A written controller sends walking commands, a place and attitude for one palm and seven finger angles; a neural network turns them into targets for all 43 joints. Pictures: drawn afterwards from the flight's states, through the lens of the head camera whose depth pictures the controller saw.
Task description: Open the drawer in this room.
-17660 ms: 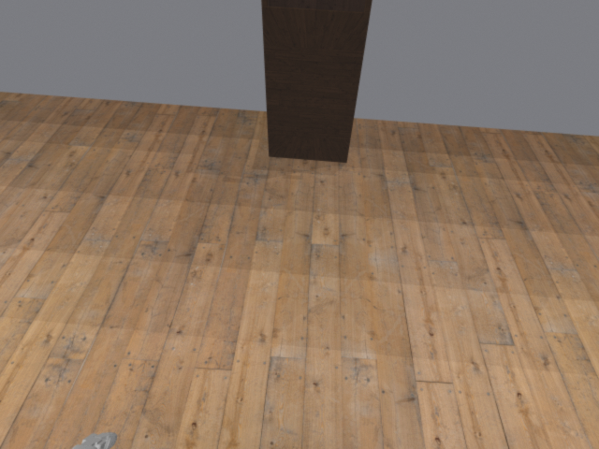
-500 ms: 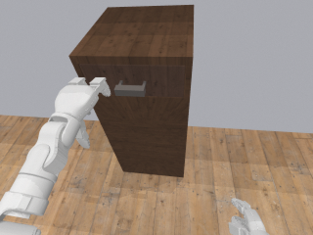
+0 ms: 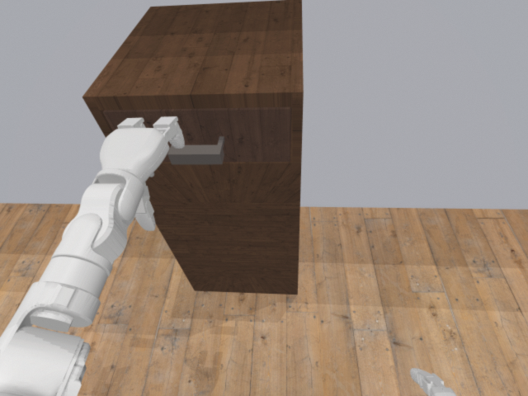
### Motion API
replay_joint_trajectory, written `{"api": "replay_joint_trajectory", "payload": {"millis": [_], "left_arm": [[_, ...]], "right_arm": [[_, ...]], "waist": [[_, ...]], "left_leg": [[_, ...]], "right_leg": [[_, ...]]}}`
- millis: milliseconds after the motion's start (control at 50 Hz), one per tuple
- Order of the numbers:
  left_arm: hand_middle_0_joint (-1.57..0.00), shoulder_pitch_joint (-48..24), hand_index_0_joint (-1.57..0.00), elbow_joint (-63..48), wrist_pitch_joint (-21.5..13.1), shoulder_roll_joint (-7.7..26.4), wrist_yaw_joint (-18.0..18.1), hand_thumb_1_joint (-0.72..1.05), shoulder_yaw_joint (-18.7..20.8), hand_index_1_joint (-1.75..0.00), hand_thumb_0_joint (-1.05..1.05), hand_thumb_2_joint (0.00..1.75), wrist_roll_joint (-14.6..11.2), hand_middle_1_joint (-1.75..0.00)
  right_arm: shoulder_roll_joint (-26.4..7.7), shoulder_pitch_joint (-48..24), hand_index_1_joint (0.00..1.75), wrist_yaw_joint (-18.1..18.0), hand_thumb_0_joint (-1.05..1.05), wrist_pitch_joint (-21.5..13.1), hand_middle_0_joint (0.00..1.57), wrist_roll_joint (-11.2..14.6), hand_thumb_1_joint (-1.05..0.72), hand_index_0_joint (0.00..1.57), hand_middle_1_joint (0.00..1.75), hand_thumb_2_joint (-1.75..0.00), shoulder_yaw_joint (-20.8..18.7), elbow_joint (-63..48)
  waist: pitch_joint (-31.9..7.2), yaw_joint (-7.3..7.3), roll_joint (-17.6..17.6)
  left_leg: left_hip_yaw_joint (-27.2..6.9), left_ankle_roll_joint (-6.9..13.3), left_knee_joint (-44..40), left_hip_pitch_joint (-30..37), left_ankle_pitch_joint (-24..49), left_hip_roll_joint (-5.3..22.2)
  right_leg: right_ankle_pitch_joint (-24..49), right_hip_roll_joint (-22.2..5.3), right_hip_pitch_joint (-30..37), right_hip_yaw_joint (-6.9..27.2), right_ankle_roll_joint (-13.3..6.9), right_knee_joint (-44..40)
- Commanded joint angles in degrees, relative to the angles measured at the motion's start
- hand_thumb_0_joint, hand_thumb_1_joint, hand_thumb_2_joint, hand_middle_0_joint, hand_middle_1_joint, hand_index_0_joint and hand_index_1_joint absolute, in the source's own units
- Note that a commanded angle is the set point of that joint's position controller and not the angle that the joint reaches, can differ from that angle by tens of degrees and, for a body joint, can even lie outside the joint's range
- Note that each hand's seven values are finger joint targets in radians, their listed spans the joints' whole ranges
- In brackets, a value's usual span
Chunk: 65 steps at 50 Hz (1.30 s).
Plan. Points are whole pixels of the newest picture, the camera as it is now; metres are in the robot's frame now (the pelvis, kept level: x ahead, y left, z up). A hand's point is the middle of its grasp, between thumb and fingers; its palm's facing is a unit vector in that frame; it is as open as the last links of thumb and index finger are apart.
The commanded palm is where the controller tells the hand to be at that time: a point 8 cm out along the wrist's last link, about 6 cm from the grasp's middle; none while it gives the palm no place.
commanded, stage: move the hooked fingers above the handle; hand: left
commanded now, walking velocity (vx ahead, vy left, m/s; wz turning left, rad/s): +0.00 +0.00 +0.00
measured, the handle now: (198, 147) +0.56 +0.19 +0.04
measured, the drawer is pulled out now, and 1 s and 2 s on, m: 0.00 0.00 0.00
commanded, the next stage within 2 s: lower the fingers behind the handle in 1.38 s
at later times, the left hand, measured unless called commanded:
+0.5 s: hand (178, 149) +0.49 +0.19 +0.10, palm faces -0.01 -0.02 -1.00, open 13.9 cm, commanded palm +0.48 +0.19 +0.16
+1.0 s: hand (194, 138) +0.52 +0.17 +0.10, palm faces -0.02 -0.01 -1.00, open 13.6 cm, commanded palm +0.51 +0.19 +0.16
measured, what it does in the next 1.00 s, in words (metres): stands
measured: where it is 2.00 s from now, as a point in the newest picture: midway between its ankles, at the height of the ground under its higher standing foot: outside the picture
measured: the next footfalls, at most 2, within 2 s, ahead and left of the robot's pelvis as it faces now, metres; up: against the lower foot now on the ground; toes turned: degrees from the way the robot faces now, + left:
none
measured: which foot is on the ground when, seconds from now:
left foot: down 0.00-1.00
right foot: down 0.00-1.00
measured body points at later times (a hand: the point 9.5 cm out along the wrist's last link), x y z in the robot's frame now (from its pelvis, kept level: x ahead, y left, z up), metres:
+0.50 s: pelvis +0.01 +0.00 -0.01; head +0.07 -0.02 +0.44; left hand +0.48 +0.19 +0.16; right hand +0.08 -0.26 -0.15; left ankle -0.01 +0.12 -0.74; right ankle +0.00 -0.12 -0.74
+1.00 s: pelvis +0.00 +0.00 -0.01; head +0.07 -0.02 +0.43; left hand +0.51 +0.17 +0.16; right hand +0.00 -0.27 -0.15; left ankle -0.01 +0.12 -0.74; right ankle +0.00 -0.12 -0.74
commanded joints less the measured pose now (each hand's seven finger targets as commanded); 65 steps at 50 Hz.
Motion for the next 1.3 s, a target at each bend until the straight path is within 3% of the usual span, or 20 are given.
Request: {"api": "replay_joint_trajectory", "payload": {"millis": [0,100,180,300,420,460,520,600,660,720,800,820,860,1000,1100,1120,1140,1180,1260,1280], "left_arm": [[-0.3,-27.4,-0.3,-5.35,-0.24,11.04,1.15,-0.5,4.7,-1.2,0.0,0.3,0.16,-1.2],[-0.3,-33.56,-0.3,-2.74,-3.11,10.44,1.45,-0.5,3.85,-1.2,0.0,0.3,0.88,-1.2],[-0.3,-36.37,-0.3,0.19,-4.64,12.25,3.77,-0.5,6.12,-1.2,0.0,0.3,1.58,-1.2],[-0.3,-37.86,-0.3,8.22,-2.07,12.89,6.72,-0.5,7.06,-1.2,0.0,0.3,3.32,-1.2],[-0.3,-44.88,-0.3,9.31,-1.9,9.11,6.02,-0.5,3.4,-1.2,0.0,0.3,3.39,-1.2],[-0.3,-46.7,-0.3,12.21,-1.96,8.18,6.33,-0.5,2.4,-1.2,0.0,0.3,3.47,-1.2],[-0.3,-49.37,-0.3,15.75,-2.42,12.95,7.34,-0.5,5.99,-1.2,0.0,0.3,4.13,-1.2],[-0.3,-54.11,-0.3,19.51,-1.7,12.41,9.83,-0.5,5.19,-1.2,0.0,0.3,5.6,-1.2],[-0.3,-56.49,-0.3,24.19,-0.2,14.17,10.86,-0.5,5.77,-1.2,0.0,0.3,6.34,-1.2],[-0.3,-56.1,-0.3,25.72,1.1,16.59,11.15,-0.5,7.75,-1.2,0.0,0.3,6.95,-1.2],[-0.3,-56.9,-0.3,27.89,2.1,15.92,10.77,-0.5,6.1,-1.2,0.0,0.3,6.7,-1.2],[-0.3,-57.03,-0.3,27.89,1.59,18.25,10.61,-0.5,7.98,-1.2,0.0,0.3,6.9,-1.2],[-0.3,-57.32,-0.3,27.19,1.08,17.73,10.45,-0.5,6.85,-1.2,0.0,0.3,7.37,-1.2],[-0.3,-56.66,-0.3,27.88,-1.32,19.69,10.3,-0.5,7.96,-1.2,0.0,0.3,7.28,-1.2],[-0.3,-58.59,-0.3,27.37,-1.73,17.05,11.14,-0.5,5.86,-1.2,0.0,0.3,7.69,-1.2],[-0.3,-59.72,-0.3,26.19,-2.06,16.56,11.3,-0.5,5.91,-1.2,0.0,0.3,7.31,-1.2],[-0.3,-59.48,-0.3,26.03,-1.99,18.71,11.68,-0.5,7.56,-1.2,0.0,0.3,7.6,-1.2],[-0.3,-59.07,-0.3,25.37,-1.65,15.91,11.77,-0.5,5.82,-1.2,0.0,0.3,7.35,-1.2],[-0.3,-59.39,-0.3,26.78,-0.69,16.42,11.96,-0.5,6.18,-1.2,0.0,0.3,6.91,-1.2],[-0.3,-59.49,-0.3,25.36,-0.81,17.52,12.02,-0.5,7.18,-1.2,0.0,0.3,7.02,-1.2]], "right_arm": [[-6.78,-1.9,0.3,-0.8,0.0,-1.7,0.2,0.44,-0.9,0.2,0.3,-0.9,-2.13,-7.08],[-6.39,0.65,0.3,-1.08,0.0,-1.7,0.2,0.09,-0.9,0.2,0.3,-0.9,-2.53,-6.96],[-6.34,2.79,0.3,-0.8,0.0,-1.61,0.2,-0.36,-0.9,0.2,0.3,-0.9,-2.89,-6.1],[-6.83,4.62,0.3,-0.26,0.0,-1.11,0.2,-0.55,-0.9,0.2,0.3,-0.9,-3.33,-4.77],[-7.1,7.37,0.3,-0.09,0.0,-1.01,0.2,-0.69,-0.9,0.2,0.3,-0.9,-4.32,-4.58],[-7.2,8.73,0.3,-0.18,0.0,-0.97,0.2,-0.73,-0.9,0.2,0.3,-0.9,-4.35,-3.57],[-7.86,10.19,0.3,-0.56,0.0,-1.1,0.2,-0.87,-0.9,0.2,0.3,-0.9,-4.17,-2.95],[-7.63,12.31,0.3,-0.38,0.0,-1.66,0.2,-1.2,-0.9,0.2,0.3,-0.9,-4.34,-2.09],[-8.03,13.79,0.3,-0.41,0.0,-1.8,0.2,-1.36,-0.9,0.2,0.3,-0.9,-4.18,-1.53],[-8.34,14.4,0.3,-0.57,0.0,-1.69,0.2,-1.48,-0.9,0.2,0.3,-0.9,-4.27,-1.63],[-8.48,13.86,0.3,-0.88,0.0,-1.76,0.2,-0.95,-0.9,0.2,0.3,-0.9,-3.88,-1.87],[-8.62,14.09,0.3,-1.12,0.0,-1.81,0.2,-0.87,-0.9,0.2,0.3,-0.9,-3.81,-1.98],[-8.3,13.8,0.3,-1.41,0.0,-2.06,0.2,-0.84,-0.9,0.2,0.3,-0.9,-3.78,-2.52],[-8.79,14.48,0.3,-2.04,0.0,-3.19,0.2,-0.65,-0.9,0.2,0.3,-0.9,-3.69,-3.05],[-8.84,15.42,0.3,-1.82,0.0,-3.88,0.2,-0.77,-0.9,0.2,0.3,-0.9,-3.99,-2.57],[-8.89,15.74,0.3,-1.73,0.0,-3.95,0.2,-0.96,-0.9,0.2,0.3,-0.9,-4.11,-2.51],[-8.97,15.9,0.3,-1.69,0.0,-3.94,0.2,-1.01,-0.9,0.2,0.3,-0.9,-4.29,-2.3],[-8.58,15.87,0.3,-1.45,0.0,-3.84,0.2,-1.11,-0.9,0.2,0.3,-0.9,-4.32,-2.29],[-8.96,15.59,0.3,-1.32,0.0,-3.64,0.2,-0.98,-0.9,0.2,0.3,-0.9,-4.14,-1.79],[-8.97,15.52,0.3,-1.32,0.0,-3.66,0.2,-1.01,-0.9,0.2,0.3,-0.9,-4.19,-1.97]], "waist": [[-17.89,-1.52,-6.43],[-20.52,-2.13,-4.44],[-23.13,-1.82,-3.59],[-23.81,-2.5,-4.47],[-26.1,-5.27,-4.04],[-23.95,-6.41,-4.44],[-24.17,-6.63,-5.7],[-26.18,-7.79,-2.03],[-27.49,-8.96,-2.81],[-28.87,-8.8,-5.54],[-24.17,-9.46,-3.96],[-25.27,-9.18,-6.1],[-26.12,-9.03,-2.62],[-24.84,-9.3,-4.51],[-25.73,-9.93,-2.03],[-27.49,-10.26,-3.59],[-28.82,-9.72,-2.82],[-28.89,-9.6,-1.84],[-26.29,-9.96,-2.78],[-27.99,-9.32,-2.29]], "left_leg": [[-0.73,2.32,-0.46,3.41,13.7,-2.81],[-1.08,2.36,1.01,4.08,15.26,-2.91],[-0.94,2.12,2.23,3.17,19.21,-2.79],[-0.26,2.04,3.2,0.47,20.2,-2.47],[-0.92,2.44,5.05,2.07,21.9,-2.37],[-1.33,2.48,5.19,1.57,19.84,-2.18],[-1.24,2.54,5.47,-1.29,18.22,-2.44],[-1.24,2.34,6.61,-1.43,18.37,-2.25],[-1.0,2.39,7.45,-3.96,18.01,-2.27],[-0.68,2.64,7.61,-5.3,18.06,-2.43],[-0.36,2.65,6.31,-7.21,11.72,-2.29],[-0.54,2.8,6.27,-7.7,11.59,-2.3],[-0.19,2.77,6.2,-7.21,10.55,-2.33],[-0.4,2.86,5.71,-8.28,6.37,-1.88],[-0.76,2.77,6.11,-6.56,6.58,-1.85],[-0.8,2.98,6.5,-5.77,8.06,-1.85],[-0.82,2.95,6.65,-5.78,8.47,-1.85],[-0.94,2.84,6.75,-4.75,10.42,-1.92],[-1.08,2.79,6.29,-5.82,9.22,-1.89],[-1.06,2.81,6.34,-5.2,10.23,-1.94]], "right_leg": [[14.56,2.15,8.9,1.89,-1.39,-1.68],[15.52,2.3,7.41,1.88,-1.66,-0.21],[19.17,2.5,7.85,1.89,-1.84,1.48],[21.0,2.78,7.19,1.79,-1.75,2.8],[21.27,3.24,4.63,1.84,-1.6,3.24],[19.39,3.42,1.98,1.68,-1.56,3.19],[18.85,3.44,2.62,2.18,-1.51,3.31],[18.14,3.74,-0.38,2.27,-1.6,4.53],[19.56,3.69,0.04,2.56,-1.25,5.2],[20.71,3.63,2.2,2.67,-0.96,5.03],[15.07,3.43,-0.67,2.86,-0.7,3.7],[14.95,3.38,0.97,2.91,-0.71,3.66],[14.1,3.27,0.33,3.18,-0.75,3.73],[9.5,3.23,-1.05,3.44,-0.45,2.94],[8.03,3.52,-3.88,3.29,-0.66,3.07],[9.48,3.56,-2.67,3.41,-0.61,2.95],[10.08,3.55,-2.18,3.59,-0.55,3.29],[11.58,3.68,-2.33,3.16,-0.82,3.5],[10.75,3.69,-2.89,3.05,-0.65,3.03],[11.54,3.71,-2.0,3.06,-0.75,3.38]]}}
